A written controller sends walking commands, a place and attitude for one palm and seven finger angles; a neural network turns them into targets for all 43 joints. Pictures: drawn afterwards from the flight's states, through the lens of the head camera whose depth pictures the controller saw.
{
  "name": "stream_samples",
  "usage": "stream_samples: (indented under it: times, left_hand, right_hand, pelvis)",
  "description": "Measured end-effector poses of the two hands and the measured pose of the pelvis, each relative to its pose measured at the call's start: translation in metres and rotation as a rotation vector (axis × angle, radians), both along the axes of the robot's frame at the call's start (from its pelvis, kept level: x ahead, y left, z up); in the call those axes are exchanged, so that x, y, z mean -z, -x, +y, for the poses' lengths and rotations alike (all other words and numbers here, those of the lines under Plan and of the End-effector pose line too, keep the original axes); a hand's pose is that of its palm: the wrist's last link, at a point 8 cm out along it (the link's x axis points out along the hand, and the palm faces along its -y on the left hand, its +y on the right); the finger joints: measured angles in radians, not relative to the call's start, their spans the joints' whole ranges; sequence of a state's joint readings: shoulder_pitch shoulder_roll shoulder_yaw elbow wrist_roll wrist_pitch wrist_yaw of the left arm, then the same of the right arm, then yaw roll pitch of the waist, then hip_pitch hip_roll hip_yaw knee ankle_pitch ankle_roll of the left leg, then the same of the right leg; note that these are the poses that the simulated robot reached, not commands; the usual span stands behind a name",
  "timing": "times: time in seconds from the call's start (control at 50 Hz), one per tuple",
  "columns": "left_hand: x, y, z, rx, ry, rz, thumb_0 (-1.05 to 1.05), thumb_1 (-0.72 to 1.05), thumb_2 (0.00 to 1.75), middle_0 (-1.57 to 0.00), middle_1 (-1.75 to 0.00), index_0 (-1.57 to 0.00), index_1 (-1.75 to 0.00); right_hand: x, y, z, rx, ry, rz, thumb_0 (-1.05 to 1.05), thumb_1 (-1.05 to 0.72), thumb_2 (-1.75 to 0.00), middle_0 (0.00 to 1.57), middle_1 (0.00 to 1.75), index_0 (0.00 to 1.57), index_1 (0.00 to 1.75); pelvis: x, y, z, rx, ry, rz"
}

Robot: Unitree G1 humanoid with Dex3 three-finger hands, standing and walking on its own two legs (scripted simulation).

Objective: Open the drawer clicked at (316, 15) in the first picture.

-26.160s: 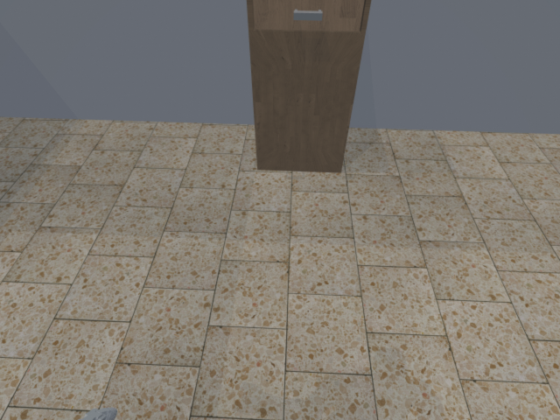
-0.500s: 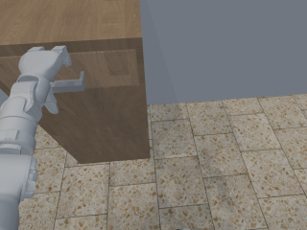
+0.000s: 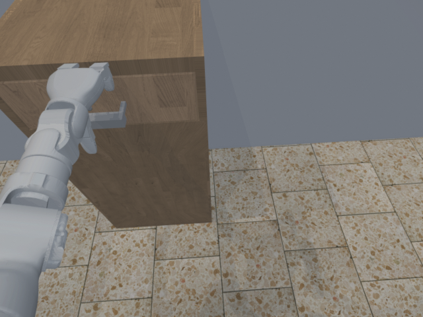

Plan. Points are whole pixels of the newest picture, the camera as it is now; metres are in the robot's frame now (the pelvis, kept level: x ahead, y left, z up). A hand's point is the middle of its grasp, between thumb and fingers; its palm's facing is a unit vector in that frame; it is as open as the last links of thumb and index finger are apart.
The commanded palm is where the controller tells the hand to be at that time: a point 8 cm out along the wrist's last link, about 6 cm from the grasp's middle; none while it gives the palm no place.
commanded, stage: re-aim the fingers above the handle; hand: left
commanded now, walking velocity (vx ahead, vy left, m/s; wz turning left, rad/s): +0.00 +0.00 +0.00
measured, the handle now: (101, 113) +0.53 +0.25 +0.05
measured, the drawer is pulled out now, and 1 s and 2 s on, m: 0.00 0.00 0.00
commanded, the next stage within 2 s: lower the fingers behind the handle in 0.78 s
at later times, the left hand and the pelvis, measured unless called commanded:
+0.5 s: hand (90, 108) +0.48 +0.24 +0.11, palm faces -0.03 +0.02 -1.00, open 13.6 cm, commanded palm +0.47 +0.24 +0.17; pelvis +0.00 -0.01 +0.00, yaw +0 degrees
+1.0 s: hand (87, 110) +0.48 +0.24 +0.11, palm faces -0.03 +0.01 -1.00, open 13.7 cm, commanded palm +0.46 +0.25 +0.16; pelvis +0.00 -0.01 +0.00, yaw -1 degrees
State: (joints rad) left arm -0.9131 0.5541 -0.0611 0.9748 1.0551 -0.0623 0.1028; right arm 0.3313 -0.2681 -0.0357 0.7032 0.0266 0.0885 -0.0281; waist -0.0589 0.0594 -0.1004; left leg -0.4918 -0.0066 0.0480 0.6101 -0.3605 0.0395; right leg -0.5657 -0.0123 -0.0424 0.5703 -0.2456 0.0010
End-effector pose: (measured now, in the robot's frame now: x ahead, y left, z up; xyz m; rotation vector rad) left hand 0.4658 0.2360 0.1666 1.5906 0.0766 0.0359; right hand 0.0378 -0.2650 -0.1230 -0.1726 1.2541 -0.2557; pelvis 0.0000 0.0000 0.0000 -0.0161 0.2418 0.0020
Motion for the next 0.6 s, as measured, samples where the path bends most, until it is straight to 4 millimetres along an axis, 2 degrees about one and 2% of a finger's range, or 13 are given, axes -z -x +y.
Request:
stream_samples:
  times: [0.4, 0.6]
  left_hand:
    - [0.0, 0.0, -0.001, 0.0, 0.004, 0.007, 0.0, -0.49, 0.3, -0.33, -1.21, -0.35, -1.22]
    - [0.0, 0.0, -0.001, 0.0, 0.005, 0.007, 0.0, -0.49, 0.3, -0.33, -1.21, -0.35, -1.22]
  right_hand:
    - [-0.003, -0.002, -0.015, 0.006, 0.025, -0.007, 0.01, -0.9, -0.9, 0.21, 0.29, 0.21, 0.3]
    - [-0.003, -0.001, -0.015, 0.013, 0.026, -0.01, 0.01, -0.9, -0.9, 0.21, 0.29, 0.21, 0.3]
  pelvis:
    - [0.0, 0.0, -0.008, 0.006, -0.004, 0.002]
    - [-0.001, 0.0, -0.009, 0.01, -0.005, 0.001]
